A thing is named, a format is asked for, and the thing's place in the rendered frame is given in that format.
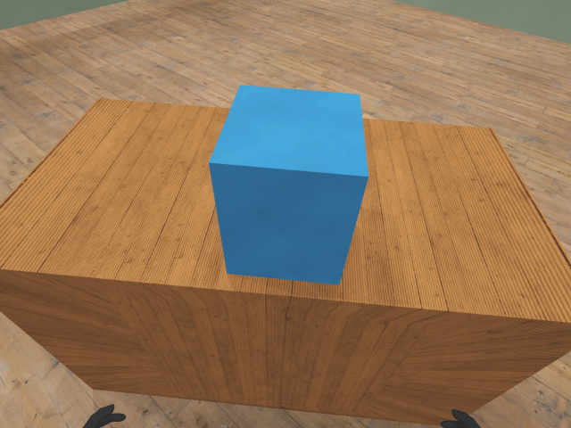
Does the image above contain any carton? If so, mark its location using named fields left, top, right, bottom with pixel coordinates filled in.
left=209, top=85, right=368, bottom=284

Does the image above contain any right robot hand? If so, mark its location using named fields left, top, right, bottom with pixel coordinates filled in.
left=441, top=409, right=481, bottom=428

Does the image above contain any pedestal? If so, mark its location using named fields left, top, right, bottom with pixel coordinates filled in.
left=0, top=98, right=571, bottom=426

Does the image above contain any left robot hand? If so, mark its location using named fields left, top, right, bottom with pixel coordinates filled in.
left=82, top=404, right=126, bottom=428

